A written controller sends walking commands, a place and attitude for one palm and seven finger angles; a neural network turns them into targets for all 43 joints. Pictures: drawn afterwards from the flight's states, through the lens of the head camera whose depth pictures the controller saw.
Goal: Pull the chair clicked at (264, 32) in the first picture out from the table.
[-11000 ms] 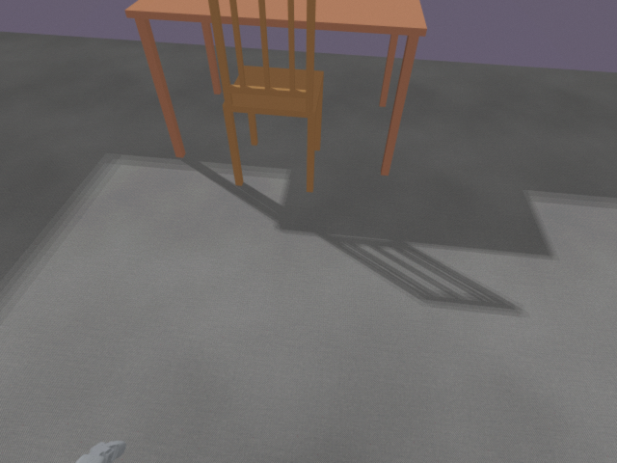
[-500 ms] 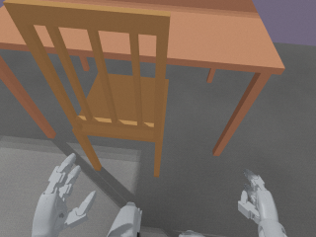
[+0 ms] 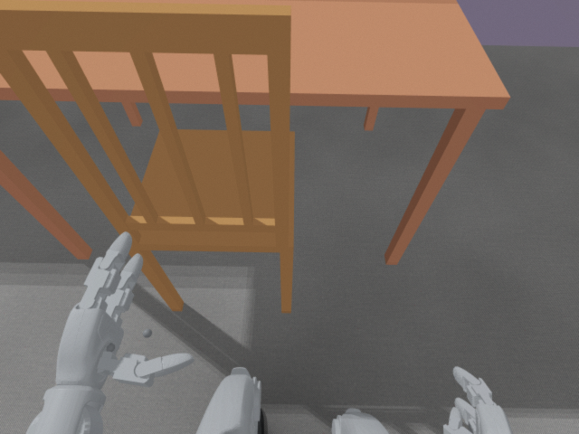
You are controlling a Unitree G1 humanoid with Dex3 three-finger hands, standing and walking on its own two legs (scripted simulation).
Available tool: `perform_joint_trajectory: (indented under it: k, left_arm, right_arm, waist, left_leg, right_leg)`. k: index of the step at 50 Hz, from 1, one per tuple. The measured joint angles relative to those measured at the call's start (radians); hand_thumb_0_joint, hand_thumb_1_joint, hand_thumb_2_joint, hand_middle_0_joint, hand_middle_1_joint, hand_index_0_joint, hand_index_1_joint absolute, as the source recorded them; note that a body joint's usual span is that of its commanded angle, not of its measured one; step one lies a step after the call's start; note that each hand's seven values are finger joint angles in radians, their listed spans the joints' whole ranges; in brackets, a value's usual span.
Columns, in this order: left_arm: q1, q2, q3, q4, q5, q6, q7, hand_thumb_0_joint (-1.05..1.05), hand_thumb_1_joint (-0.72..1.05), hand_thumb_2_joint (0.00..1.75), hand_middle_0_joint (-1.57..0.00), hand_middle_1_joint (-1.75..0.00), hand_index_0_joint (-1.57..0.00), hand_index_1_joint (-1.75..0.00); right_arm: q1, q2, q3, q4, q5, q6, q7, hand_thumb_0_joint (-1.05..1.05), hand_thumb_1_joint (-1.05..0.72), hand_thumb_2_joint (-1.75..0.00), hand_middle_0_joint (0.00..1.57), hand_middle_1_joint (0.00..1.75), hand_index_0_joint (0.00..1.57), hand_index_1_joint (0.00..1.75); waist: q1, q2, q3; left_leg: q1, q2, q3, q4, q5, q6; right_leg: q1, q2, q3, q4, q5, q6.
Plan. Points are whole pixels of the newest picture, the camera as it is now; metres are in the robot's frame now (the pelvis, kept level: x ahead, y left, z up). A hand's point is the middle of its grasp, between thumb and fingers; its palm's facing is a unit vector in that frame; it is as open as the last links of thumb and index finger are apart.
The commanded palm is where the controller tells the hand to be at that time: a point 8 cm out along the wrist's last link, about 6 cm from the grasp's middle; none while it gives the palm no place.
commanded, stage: raise the hand toward the chair's back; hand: left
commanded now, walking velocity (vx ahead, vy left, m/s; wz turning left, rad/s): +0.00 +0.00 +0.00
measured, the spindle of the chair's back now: (178, 157) +0.52 +0.22 +0.04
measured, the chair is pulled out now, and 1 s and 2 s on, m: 0.00 0.00 0.00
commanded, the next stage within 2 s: aim the fingers beside a spindle in 1.06 s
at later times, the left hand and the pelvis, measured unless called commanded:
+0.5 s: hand (119, 322) +0.24 +0.21 +0.07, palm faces +0.04 -1.00 -0.05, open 16.9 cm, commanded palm +0.22 +0.27 +0.07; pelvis +0.01 +0.01 +0.02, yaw +0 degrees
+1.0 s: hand (121, 319) +0.24 +0.21 +0.07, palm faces +0.04 -1.00 -0.07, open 16.9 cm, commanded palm +0.22 +0.27 +0.07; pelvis +0.00 +0.01 +0.02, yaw +0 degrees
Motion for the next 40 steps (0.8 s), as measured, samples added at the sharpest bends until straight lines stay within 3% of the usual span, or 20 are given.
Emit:
perform_joint_trajectory:
  k: [3, 6, 10, 13, 21, 29, 36, 40]
  left_arm:
    - [-0.006, 0.0, -0.024, 0.019, -0.008, 0.063, -0.037, 0.0, -0.18, 0.44, -0.08, -0.13, -0.09, -0.13]
    - [0.012, -0.002, -0.025, -0.008, -0.005, 0.102, -0.018, 0.0, -0.25, 0.41, -0.08, -0.12, -0.09, -0.12]
    - [0.021, -0.002, 0.009, -0.052, -0.006, 0.065, 0.032, 0.0, -0.34, 0.37, -0.07, -0.11, -0.08, -0.1]
    - [-0.008, 0.005, 0.033, -0.03, -0.006, 0.039, 0.027, 0.0, -0.4, 0.35, -0.07, -0.1, -0.07, -0.09]
    - [-0.035, 0.024, 0.017, 0.031, -0.02, 0.133, -0.068, -0.01, -0.48, 0.31, -0.06, -0.09, -0.06, -0.08]
    - [-0.066, 0.039, 0.078, 0.02, -0.026, 0.073, -0.034, -0.01, -0.5, 0.31, -0.06, -0.09, -0.06, -0.08]
    - [-0.076, 0.043, 0.065, 0.077, -0.044, 0.136, -0.086, -0.01, -0.5, 0.31, -0.05, -0.08, -0.06, -0.08]
    - [-0.044, 0.031, 0.06, 0.057, -0.039, 0.117, -0.063, -0.01, -0.5, 0.31, -0.06, -0.09, -0.06, -0.08]
  right_arm:
    - [-0.027, -0.002, -0.002, -0.013, 0.009, -0.005, -0.008, 0.02, -0.9, -0.89, 0.2, 0.3, 0.2, 0.3]
    - [-0.044, 0.015, -0.002, -0.03, 0.008, -0.011, -0.014, 0.02, -0.9, -0.89, 0.2, 0.3, 0.2, 0.3]
    - [-0.06, 0.039, 0.008, -0.042, -0.001, -0.016, -0.005, 0.02, -0.9, -0.89, 0.2, 0.3, 0.2, 0.3]
    - [-0.07, 0.044, 0.024, -0.049, -0.003, -0.009, 0.005, 0.01, -0.9, -0.89, 0.2, 0.3, 0.2, 0.3]
    - [-0.065, 0.042, 0.055, -0.067, 0.002, 0.007, 0.003, 0.01, -0.9, -0.89, 0.21, 0.3, 0.21, 0.3]
    - [-0.034, 0.031, 0.046, -0.038, -0.002, 0.003, 0.005, 0.01, -0.9, -0.89, 0.21, 0.3, 0.21, 0.3]
    - [-0.013, 0.014, 0.042, -0.034, 0.011, 0.01, 0.0, 0.02, -0.9, -0.89, 0.21, 0.3, 0.21, 0.3]
    - [-0.001, 0.015, 0.034, -0.034, 0.007, 0.0, -0.002, 0.02, -0.9, -0.89, 0.21, 0.3, 0.21, 0.3]
  waist:
    - [-0.003, -0.001, 0.007]
    - [-0.004, -0.012, 0.005]
    - [0.002, -0.018, -0.006]
    - [0.009, -0.015, -0.014]
    - [0.01, -0.006, 0.002]
    - [0.003, -0.005, 0.001]
    - [-0.012, 0.004, 0.004]
    - [-0.017, -0.005, 0.0]
  left_leg:
    - [0.003, -0.002, 0.003, -0.004, 0.0, 0.005]
    - [0.026, -0.002, 0.009, -0.024, 0.002, 0.008]
    - [0.051, -0.004, 0.006, -0.043, 0.004, 0.009]
    - [0.05, -0.007, -0.002, -0.04, 0.003, 0.009]
    - [0.067, -0.008, -0.009, -0.048, 0.005, 0.014]
    - [0.08, -0.009, -0.009, -0.059, 0.011, 0.014]
    - [0.094, -0.006, 0.002, -0.081, 0.023, 0.016]
    - [0.103, -0.004, 0.007, -0.092, 0.026, 0.015]
  right_leg:
    - [0.005, -0.002, 0.002, -0.008, 0.003, 0.006]
    - [0.026, -0.003, 0.008, -0.033, 0.012, 0.008]
    - [0.056, -0.003, 0.004, -0.061, 0.019, 0.01]
    - [0.062, -0.003, -0.004, -0.066, 0.019, 0.011]
    - [0.086, -0.002, -0.01, -0.087, 0.027, 0.014]
    - [0.099, -0.002, -0.01, -0.099, 0.035, 0.016]
    - [0.104, -0.002, 0.001, -0.114, 0.048, 0.018]
    - [0.108, -0.001, 0.006, -0.12, 0.051, 0.017]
